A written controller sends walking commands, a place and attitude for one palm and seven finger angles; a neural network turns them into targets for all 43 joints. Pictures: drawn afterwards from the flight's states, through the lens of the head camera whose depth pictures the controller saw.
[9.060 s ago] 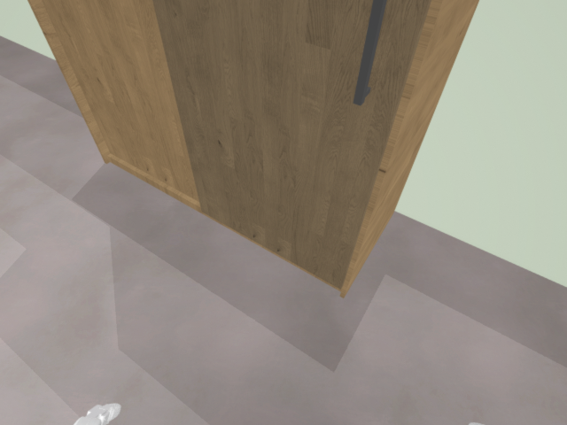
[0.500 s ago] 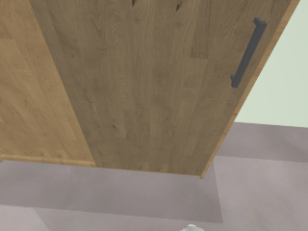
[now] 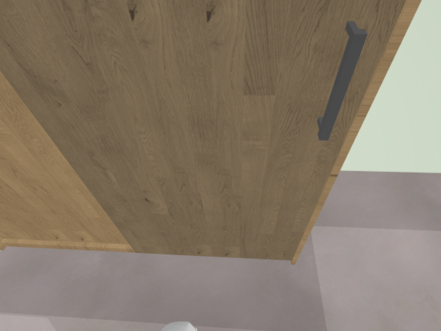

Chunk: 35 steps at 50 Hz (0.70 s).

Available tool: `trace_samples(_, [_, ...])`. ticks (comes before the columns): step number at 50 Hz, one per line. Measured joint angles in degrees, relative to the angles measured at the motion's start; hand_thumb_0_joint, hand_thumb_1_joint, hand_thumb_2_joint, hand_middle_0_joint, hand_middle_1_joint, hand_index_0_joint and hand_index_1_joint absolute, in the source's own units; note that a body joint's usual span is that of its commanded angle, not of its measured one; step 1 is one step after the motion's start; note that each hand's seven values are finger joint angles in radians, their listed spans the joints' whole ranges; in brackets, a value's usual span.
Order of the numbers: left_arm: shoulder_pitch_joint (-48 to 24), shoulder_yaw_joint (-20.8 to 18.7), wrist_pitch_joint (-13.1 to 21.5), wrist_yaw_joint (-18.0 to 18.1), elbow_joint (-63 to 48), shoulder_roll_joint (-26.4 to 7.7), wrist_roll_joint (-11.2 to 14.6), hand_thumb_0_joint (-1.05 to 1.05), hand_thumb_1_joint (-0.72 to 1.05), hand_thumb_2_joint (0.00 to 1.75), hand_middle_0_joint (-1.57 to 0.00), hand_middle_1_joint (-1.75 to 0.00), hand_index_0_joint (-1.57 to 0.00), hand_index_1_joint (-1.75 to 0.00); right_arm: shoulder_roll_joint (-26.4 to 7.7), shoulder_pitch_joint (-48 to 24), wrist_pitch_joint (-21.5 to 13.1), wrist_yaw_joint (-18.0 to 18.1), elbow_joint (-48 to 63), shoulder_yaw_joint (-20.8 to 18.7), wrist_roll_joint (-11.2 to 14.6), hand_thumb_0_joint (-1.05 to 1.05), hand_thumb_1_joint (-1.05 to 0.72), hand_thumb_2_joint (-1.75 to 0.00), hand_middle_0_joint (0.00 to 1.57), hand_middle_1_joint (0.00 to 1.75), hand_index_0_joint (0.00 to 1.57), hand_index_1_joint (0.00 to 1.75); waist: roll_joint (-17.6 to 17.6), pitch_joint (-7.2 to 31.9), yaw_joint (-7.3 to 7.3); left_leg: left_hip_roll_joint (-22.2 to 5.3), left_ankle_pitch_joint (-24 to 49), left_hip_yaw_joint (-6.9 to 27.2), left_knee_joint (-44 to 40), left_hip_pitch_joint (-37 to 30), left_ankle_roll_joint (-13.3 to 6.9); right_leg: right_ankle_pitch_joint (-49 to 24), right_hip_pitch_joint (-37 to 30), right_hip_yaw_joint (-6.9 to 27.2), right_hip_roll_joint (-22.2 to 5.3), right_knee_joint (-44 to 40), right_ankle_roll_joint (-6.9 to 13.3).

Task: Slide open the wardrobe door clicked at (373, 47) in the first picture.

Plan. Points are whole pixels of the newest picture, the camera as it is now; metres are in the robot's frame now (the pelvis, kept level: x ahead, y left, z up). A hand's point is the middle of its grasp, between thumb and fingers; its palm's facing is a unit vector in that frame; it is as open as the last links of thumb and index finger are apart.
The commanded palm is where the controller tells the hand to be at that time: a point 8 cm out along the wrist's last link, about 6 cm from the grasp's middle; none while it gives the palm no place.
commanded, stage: come to a stop and stand still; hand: right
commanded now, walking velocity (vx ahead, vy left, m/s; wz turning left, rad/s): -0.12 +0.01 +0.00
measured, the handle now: (335, 87) +0.49 -0.19 +0.19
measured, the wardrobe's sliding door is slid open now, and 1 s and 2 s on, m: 0.00 0.00 0.00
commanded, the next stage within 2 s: look again from close up in 1.38 s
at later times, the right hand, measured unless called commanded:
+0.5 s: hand out of the picture +0.01 -0.14 -0.15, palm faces +0.07 +0.96 -0.29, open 7.3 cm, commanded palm none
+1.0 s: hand out of the picture +0.00 -0.16 -0.18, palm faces +0.02 +0.98 -0.19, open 7.4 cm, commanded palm none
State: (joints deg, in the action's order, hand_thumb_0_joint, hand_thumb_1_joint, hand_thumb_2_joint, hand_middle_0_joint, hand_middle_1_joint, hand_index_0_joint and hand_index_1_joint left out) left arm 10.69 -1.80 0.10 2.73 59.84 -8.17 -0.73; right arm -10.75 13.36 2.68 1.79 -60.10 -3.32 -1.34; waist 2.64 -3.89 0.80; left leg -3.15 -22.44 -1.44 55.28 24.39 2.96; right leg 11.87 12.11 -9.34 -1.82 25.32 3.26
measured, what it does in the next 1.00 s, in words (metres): steps on the spot: left foot, then right foot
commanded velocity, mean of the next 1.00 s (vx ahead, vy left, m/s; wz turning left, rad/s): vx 0.04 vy -0.02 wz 0.00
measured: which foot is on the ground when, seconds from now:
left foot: up 0.00-0.18, down 0.20-0.68, up 0.70-1.00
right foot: down 0.00-0.20, up 0.22-0.64, down 0.66-1.00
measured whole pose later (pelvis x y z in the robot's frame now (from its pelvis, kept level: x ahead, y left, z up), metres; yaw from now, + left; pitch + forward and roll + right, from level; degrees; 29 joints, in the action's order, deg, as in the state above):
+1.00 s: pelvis -0.03 +0.03 +0.00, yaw +0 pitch +0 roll -1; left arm 18.8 -0.9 0.3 2.3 62.7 -6.6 -1.2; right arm -10.3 12.7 1.2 0.1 -61.7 -2.4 -0.7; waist 1.0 -3.7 -1.1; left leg -1.9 -16.3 -3.3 33.7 17.7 2.2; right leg 17.2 6.1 -2.2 -1.5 23.2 -1.1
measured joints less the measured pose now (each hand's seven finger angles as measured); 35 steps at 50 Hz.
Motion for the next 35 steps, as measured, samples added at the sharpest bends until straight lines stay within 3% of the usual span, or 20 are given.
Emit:
trace_samples(5, [1.1,-0.8,-0.8,-0.5,0.1,-0.1,-0.4,0.0,0.93,0.9,-0.2,-0.3,-0.2,-0.3,-0.5,-2.8,0.4,0.0,2.1,-0.1,0.1,0.0,-0.91,-0.9,0.2,0.3,0.19,0.3,-1.5,-0.8,-1.3,0.4,-1.5,-0.7,-5.7,-2.8,-0.4,0.3,1.4,0.4,-1.7,1.7,-1.3])
trace_samples(7, [1.5,-1.1,-1.1,-0.8,0.2,-0.5,-0.5,0.0,0.92,0.9,-0.2,-0.3,-0.2,-0.3,-0.2,-3.6,0.0,0.0,2.7,0.2,0.2,0.0,-0.91,-0.9,0.2,0.3,0.19,0.3,-2.4,-1.1,-1.7,0.4,-0.4,-1.2,-11.3,-5.2,-0.8,0.3,2.3,0.4,-2.3,2.7,-2.0])
trace_samples(9, [2.2,-1.4,-1.3,-1.2,0.4,-0.8,-0.3,0.0,0.92,0.9,-0.2,-0.3,-0.2,-0.3,0.0,-3.8,-1.0,0.0,3.3,0.5,0.2,0.0,-0.91,-0.9,0.2,0.3,0.19,0.3,-2.9,-0.9,-1.7,0.2,5.5,-1.7,-19.9,-8.9,-1.0,0.9,3.6,0.3,-2.5,4.7,-3.0])
trace_samples(10, [2.6,-1.5,-1.4,-1.4,0.5,-0.9,0.0,0.0,0.91,0.9,-0.2,-0.3,-0.2,-0.3,0.0,-3.6,-1.6,0.1,3.5,0.7,0.1,0.0,-0.91,-0.9,0.2,0.3,0.19,0.3,-2.8,-0.5,-1.54,-0.1,6.2,-1.6,-23.4,-10.4,-2.0,1.6,4.6,0.0,-2.4,6.3,-3.5])
trace_samples(14, [2.9,-2.1,-3.4,-1.8,0.6,-2.4,0.2,0.01,0.91,0.9,-0.2,-0.3,-0.2,-0.3,2.3,-3.2,-2.4,-0.1,2.8,1.8,-0.1,0.0,-0.91,-0.9,0.2,0.3,0.2,0.3,-5.6,-0.3,-1.9,0.6,5.6,-2.0,-23.1,-10.0,-3.9,13.9,7.9,4.9,-0.6,16.1,-4.7])
trace_samples(18, [3.3,-2.3,-4.1,-2.5,0.5,-3.1,-0.1,0.01,0.91,0.9,-0.19,-0.3,-0.2,-0.3,2.8,-2.3,-2.5,0.3,2.7,1.5,0.0,0.0,-0.92,-0.9,0.2,0.3,0.2,0.3,-5.6,0.5,-1.34,-0.1,8.1,-1.8,-26.1,-10.4,-4.2,12.1,10.7,7.4,1.1,28.1,-5.5])
trace_samples(21, [3.6,-2.4,-4.1,-2.9,0.2,-3.7,-0.3,0.01,0.91,0.9,-0.19,-0.3,-0.2,-0.3,2.6,-1.7,-2.6,0.3,2.9,1.3,0.0,0.0,-0.92,-0.9,0.2,0.3,0.2,0.3,-5.4,0.9,-0.74,-0.5,9.3,-2.1,-27.4,-10.3,-4.2,9.6,11.0,8.3,0.8,31.1,-6.2])
trace_samples(25, [3.4,-2.3,-4.1,-3.1,-0.3,-4.4,-0.3,0.01,0.91,0.9,-0.19,-0.3,-0.2,-0.3,2.1,-0.5,-2.8,0.2,3.0,0.9,-0.4,0.0,-0.91,-0.9,0.2,0.3,0.2,0.3,-4.5,1.0,0.48,-1.2,10.5,-2.3,-28.2,-9.7,-4.0,10.0,8.9,8.4,0.0,27.0,-6.7])
trace_samples(30, [2.1,-1.9,-3.0,-3.1,-1.0,-4.6,0.0,0.01,0.91,0.9,-0.19,-0.3,-0.2,-0.3,1.3,1.7,-2.4,-0.3,1.7,0.7,-0.7,0.0,-0.91,-0.9,0.2,0.3,0.2,0.3,-2.9,1.4,2.09,-1.6,11.8,-2.0,-28.8,-8.6,-2.9,10.7,3.6,7.5,-0.3,14.4,-6.0])
trace_samples(33, [2.4,-1.2,-1.1,-2.8,-1.7,-4.5,0.1,0.01,0.91,0.9,-0.19,-0.3,-0.2,-0.3,0.8,3.4,-1.6,-0.5,0.3,0.7,-0.2,0.0,-0.9,-0.9,0.2,0.3,0.2,0.3,-3.1,2.5,2.06,-0.6,11.3,-2.3,-26.9,-7.1,-1.8,6.6,-2.1,7.2,-0.5,2.4,-5.3])
trace_samples(35, [2.5,-0.9,-0.4,-2.3,-1.3,-3.0,-0.2,0.01,0.91,0.9,-0.19,-0.3,-0.2,-0.3,-0.1,3.9,-0.8,-0.6,-1.2,0.6,0.2,0.0,-0.91,-0.9,0.2,0.3,0.2,0.3,-1.2,2.7,1.49,-0.8,6.2,-1.3,-22.9,-5.8,-1.6,6.3,-2.4,7.0,0.3,2.3,-4.3])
